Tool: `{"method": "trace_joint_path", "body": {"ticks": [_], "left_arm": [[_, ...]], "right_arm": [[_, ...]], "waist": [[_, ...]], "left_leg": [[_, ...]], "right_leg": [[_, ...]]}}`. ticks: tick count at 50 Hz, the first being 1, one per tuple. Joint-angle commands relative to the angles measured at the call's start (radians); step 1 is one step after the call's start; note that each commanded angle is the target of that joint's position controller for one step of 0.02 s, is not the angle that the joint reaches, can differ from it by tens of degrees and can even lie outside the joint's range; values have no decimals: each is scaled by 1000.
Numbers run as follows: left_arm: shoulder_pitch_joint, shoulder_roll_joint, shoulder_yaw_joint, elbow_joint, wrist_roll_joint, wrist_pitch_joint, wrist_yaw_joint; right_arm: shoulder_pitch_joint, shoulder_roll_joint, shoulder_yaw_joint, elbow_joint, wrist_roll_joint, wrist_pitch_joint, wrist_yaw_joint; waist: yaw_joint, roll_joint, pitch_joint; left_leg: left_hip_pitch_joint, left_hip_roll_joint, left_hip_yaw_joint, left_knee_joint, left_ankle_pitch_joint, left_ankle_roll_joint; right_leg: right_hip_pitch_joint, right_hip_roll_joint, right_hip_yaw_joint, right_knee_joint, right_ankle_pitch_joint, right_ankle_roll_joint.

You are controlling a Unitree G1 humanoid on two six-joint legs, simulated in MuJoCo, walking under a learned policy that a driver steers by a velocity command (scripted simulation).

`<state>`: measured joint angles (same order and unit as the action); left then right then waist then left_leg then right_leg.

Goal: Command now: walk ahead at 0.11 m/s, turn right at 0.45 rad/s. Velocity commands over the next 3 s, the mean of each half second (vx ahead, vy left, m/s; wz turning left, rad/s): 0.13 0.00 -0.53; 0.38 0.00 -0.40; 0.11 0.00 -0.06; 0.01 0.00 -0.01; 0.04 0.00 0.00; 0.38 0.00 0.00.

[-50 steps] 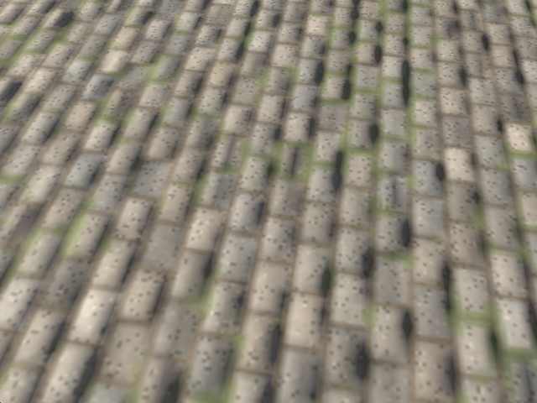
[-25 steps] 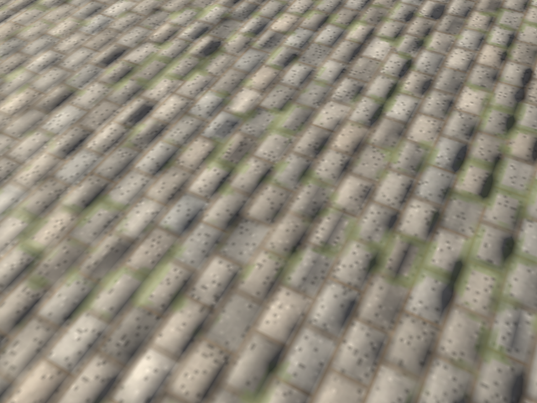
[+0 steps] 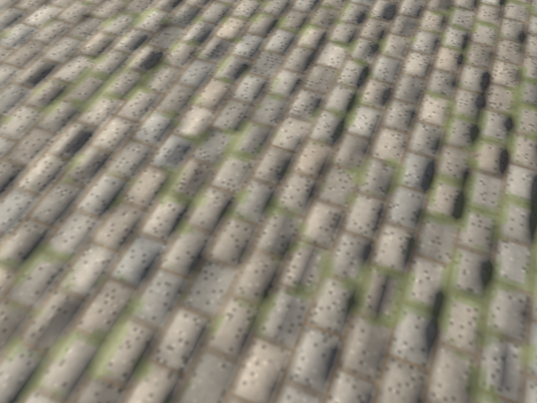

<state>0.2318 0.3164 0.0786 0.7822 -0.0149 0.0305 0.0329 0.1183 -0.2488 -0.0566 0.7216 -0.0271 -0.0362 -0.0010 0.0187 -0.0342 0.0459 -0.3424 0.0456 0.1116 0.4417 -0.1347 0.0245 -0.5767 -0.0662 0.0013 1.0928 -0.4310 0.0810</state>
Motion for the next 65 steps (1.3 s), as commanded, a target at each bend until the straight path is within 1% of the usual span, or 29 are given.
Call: {"method": "trace_joint_path", "body": {"ticks": [1, 6, 9, 10, 11, 12, 13, 15, 16, 18, 28, 32, 33, 34, 35, 36, 37, 40, 47, 50, 53, 54, 55, 56, 57, 58, 60, 62, 65], "left_arm": [[78, 32, 10, -63, 8, 14, -4], [-4, 64, 19, -126, 8, 25, -40], [36, 78, 35, -123, 15, 26, -47], [64, 134, 53, -121, 19, 22, -36], [68, 255, 76, -155, 20, 17, -15], [85, 261, 68, -175, 49, -5, -28], [74, 233, 62, -172, 53, -27, -37], [-4, 163, 45, -175, 9, -38, -27], [-18, 144, 37, -179, -4, -35, -19], [-8, 126, 28, -190, 4, -37, -7], [65, 171, 47, -183, -6, -51, -7], [35, 132, 33, -193, -7, -41, -11], [20, 93, 21, -200, -4, -43, -10], [13, 7, -6, -210, 5, -47, -11], [28, -6, -11, -263, -13, -63, -10], [31, 77, 4, -252, -22, -74, -8], [23, 114, 15, -230, -18, -75, -12], [-10, 80, 12, -218, -2, -88, -27], [-159, -24, -32, -268, 12, -110, -51], [-182, 7, -18, -274, 1, -107, -65], [-32, 69, 15, -224, 17, -103, -60], [47, 116, 29, -206, 27, -101, -48], [137, 191, 36, -207, 60, -90, -33], [146, 150, 17, -198, 49, -79, -41], [118, 102, 8, -195, 31, -67, -50], [29, 76, -3, -195, 18, -65, -52], [-95, 37, -18, -190, 23, -68, -55], [-158, 54, -8, -176, 45, -71, -57], [-164, 41, -11, -147, 43, -71, -49]], "right_arm": [[-81, -148, -43, -56, 4, -18, -19], [-58, -197, -59, -20, 32, 10, -27], [-36, -186, -59, 9, 55, 26, -25], [25, -147, -52, 34, 41, 34, -22], [38, -97, -35, 4, -9, 37, -18], [-55, -130, -42, -30, 0, 36, -26], [-94, -156, -51, -36, 24, 38, -32], [-51, -168, -62, -3, 23, 40, -43], [-40, -175, -66, 0, 18, 37, -40], [-52, -162, -66, -2, 26, 21, -23], [-128, -132, -45, -13, 46, -58, 23], [-25, -146, -54, 16, 54, -83, 25], [50, -167, -63, 37, 49, -86, 19], [189, -215, -73, 65, 29, -87, 10], [257, -305, -88, 88, 3, -79, 14], [217, -267, -82, 83, 14, -80, 19], [182, -196, -62, 71, 30, -80, 17], [142, -147, -38, 67, 24, -71, 8], [186, -189, -33, 108, 38, -49, -4], [234, -213, -35, 131, 49, -33, -1], [200, -213, -34, 126, 58, -29, -6], [216, -184, -23, 121, 45, -35, -5], [295, -106, 6, 97, 6, -47, 3], [410, -84, 25, 135, 17, -45, 11], [353, -181, -3, 145, 42, -30, 13], [265, -179, -4, 119, 54, -16, 8], [219, -143, -1, 117, 35, 21, -15], [267, -102, 6, 133, 26, 45, -30], [237, -95, 11, 129, 15, 53, -36]], "waist": [[27, 166, -133], [2, 166, -138], [24, 119, -129], [13, -18, -110], [-25, -334, -91], [42, -267, -147], [47, -164, -148], [-4, -71, -150], [-15, -88, -151], [-12, -111, -139], [29, -114, -71], [-43, -97, -77], [-80, -72, -98], [-123, 51, -166], [-94, 262, -141], [-86, 242, -57], [-83, 203, -2], [-59, 159, 24], [-88, 147, -2], [-88, 168, -33], [18, 144, -117], [53, 100, -179], [44, -106, -344], [22, -234, -526], [42, -126, -468], [22, -92, -317], [-37, -40, -179], [-82, -90, -150], [-70, -110, -165]], "left_leg": [[35, 263, -103, -196, 215, 208], [114, 307, -76, -147, 153, 178], [100, 261, -26, -6, 13, 85], [30, 184, 45, 159, -109, 9], [-252, 30, 118, 503, -500, -102], [-348, -48, -78, 702, -579, -106], [-372, -32, -140, 765, -503, -84], [-384, 7, -174, 713, -327, -60], [-361, 8, -171, 686, -261, -57], [-353, -7, -167, 615, -162, -52], [-136, -69, -172, 132, -122, -60], [111, -70, -158, -30, -49, -23], [253, -17, -190, -51, -51, -3], [429, 158, -364, -92, -179, 52], [500, 333, -739, -213, -491, 184], [441, 371, -821, -245, -634, 236], [411, 317, -724, -242, -595, 212], [325, 215, -495, -268, -310, 159], [206, 116, -175, -231, 390, 132], [253, 150, -182, -174, 453, 117], [270, 125, -165, 17, 599, 66], [189, 76, -130, 164, 504, 27], [-86, -3, -98, 493, 27, -36], [-162, -61, -185, 714, -580, -67], [-183, -16, -222, 780, -558, -73], [-246, 11, -185, 767, -506, -76], [-159, 59, -179, 632, -405, -91], [5, 37, -138, 512, -325, -106], [94, 30, -132, 334, -211, -97]], "right_leg": [[110, -42, 13, -112, 126, -15], [182, -21, -30, -307, 136, -60], [324, 38, -72, -530, 242, -124], [397, -4, 31, -645, 451, -167], [525, -255, 392, -699, 786, -303], [484, -330, 531, -748, 741, -450], [474, -283, 462, -765, 650, -425], [471, -194, 364, -766, 392, -318], [446, -171, 356, -794, 218, -301], [441, -145, 383, -859, -32, -296], [362, -107, 438, -850, -39, -314], [262, -48, 472, -765, -90, -269], [171, -6, 440, -678, -109, -233], [39, 72, 313, -414, -166, -174], [-209, 167, 174, -178, -208, -142], [-312, 85, 180, -36, -156, -127], [-338, 62, 179, 16, -67, -120], [-291, 21, 156, -14, 121, -104], [-21, 29, -20, -399, 377, -57], [83, 60, -17, -504, 424, -83], [333, 99, -23, -642, 513, -154], [510, 41, 15, -640, 730, -188], [865, -234, 291, -529, 1163, -316], [940, -395, 517, -575, 1206, -452], [830, -317, 456, -622, 1009, -414], [709, -261, 359, -660, 883, -370], [434, -183, 243, -745, 716, -315], [249, -133, 159, -800, 637, -307], [222, -125, 142, -817, 460, -309]]}}
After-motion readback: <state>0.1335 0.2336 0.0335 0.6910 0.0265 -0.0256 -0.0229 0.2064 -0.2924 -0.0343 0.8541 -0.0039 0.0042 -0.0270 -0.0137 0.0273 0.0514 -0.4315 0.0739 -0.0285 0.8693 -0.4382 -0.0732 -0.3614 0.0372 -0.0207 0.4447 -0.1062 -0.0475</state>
